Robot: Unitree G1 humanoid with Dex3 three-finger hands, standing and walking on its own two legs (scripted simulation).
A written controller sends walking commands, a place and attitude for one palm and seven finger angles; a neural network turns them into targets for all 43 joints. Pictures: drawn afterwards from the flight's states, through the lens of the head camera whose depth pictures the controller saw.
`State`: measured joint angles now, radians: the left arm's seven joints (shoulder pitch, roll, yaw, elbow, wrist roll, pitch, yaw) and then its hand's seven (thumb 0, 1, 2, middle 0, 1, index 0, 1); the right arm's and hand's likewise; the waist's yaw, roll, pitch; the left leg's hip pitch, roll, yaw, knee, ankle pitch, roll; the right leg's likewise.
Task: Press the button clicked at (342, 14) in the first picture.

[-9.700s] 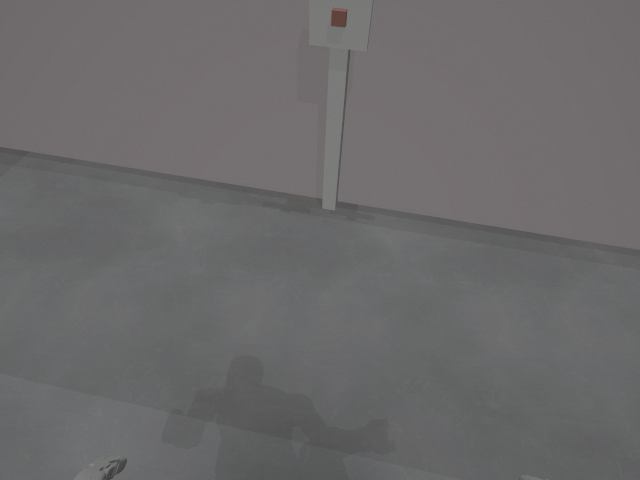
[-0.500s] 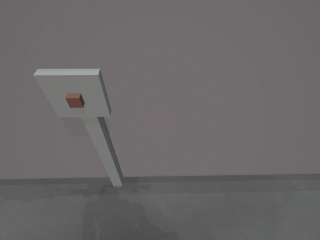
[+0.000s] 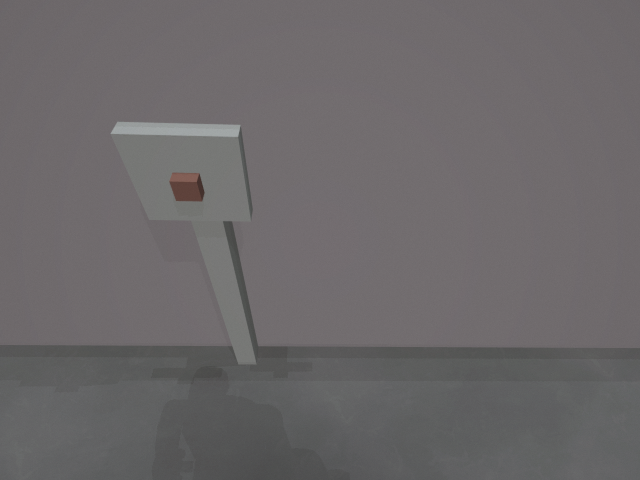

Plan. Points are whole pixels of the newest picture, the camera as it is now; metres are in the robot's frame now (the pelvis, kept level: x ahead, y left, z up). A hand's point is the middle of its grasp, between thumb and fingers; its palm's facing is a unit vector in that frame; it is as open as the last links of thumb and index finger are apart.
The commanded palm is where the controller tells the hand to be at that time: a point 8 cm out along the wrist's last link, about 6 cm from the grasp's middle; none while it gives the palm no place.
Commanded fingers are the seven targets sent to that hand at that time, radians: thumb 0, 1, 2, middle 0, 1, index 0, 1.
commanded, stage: raise the hand and make a fist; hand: left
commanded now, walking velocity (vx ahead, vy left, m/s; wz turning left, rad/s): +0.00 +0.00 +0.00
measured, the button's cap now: (188, 185) +0.52 +0.24 +0.05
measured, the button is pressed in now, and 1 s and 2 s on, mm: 0 0 0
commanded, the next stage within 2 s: aim a knuckle at the button in 1.94 s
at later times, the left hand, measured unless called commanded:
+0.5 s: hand (174, 478) +0.13 +0.17 -0.03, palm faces +0.20 -0.98 -0.05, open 4.4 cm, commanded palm +0.12 +0.23 -0.03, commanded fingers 0.00 0.90 0.90 -1.00 -1.17 -1.00 -1.17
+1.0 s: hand (178, 423) +0.18 +0.18 +0.00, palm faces +0.09 -0.99 -0.05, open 3.1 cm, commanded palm +0.15 +0.23 +0.01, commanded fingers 0.00 0.90 0.90 -1.30 -1.50 -1.30 -1.50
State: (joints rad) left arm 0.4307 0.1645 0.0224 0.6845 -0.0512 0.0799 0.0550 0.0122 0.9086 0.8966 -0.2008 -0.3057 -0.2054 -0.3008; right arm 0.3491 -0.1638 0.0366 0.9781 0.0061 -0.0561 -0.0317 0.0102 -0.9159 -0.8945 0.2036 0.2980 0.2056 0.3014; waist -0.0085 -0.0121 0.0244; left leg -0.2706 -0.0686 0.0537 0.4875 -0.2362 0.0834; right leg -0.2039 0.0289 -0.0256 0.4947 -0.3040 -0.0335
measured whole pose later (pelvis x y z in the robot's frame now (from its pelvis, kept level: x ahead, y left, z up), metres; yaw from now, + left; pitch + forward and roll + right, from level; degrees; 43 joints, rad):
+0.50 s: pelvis -0.03 -0.04 -0.09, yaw +2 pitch +14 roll -3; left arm 0.58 0.21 0.15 -0.09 -0.26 -0.53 -0.18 0.02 0.90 0.90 -0.73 -0.89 -0.74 -0.88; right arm 0.12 -0.22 0.00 0.46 0.01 -0.17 -0.03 0.01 -0.90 -0.90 0.20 0.30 0.20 0.30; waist 0.05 0.00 -0.16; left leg -0.93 -0.01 -0.03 1.18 -0.50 0.03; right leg -0.82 0.07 -0.17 1.12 -0.55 -0.11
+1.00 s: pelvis -0.01 -0.03 -0.06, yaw +1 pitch +13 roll -2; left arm 0.52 0.23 0.19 -0.07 -0.31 -0.43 -0.22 0.02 0.90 0.90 -1.27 -1.48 -1.28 -1.47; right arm 0.26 -0.26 -0.03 0.57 0.04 -0.17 -0.06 0.01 -0.90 -0.90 0.20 0.30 0.20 0.30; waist -0.02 0.02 -0.14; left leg -0.78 -0.02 0.02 1.00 -0.45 0.05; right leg -0.70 0.07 -0.11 0.96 -0.49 -0.08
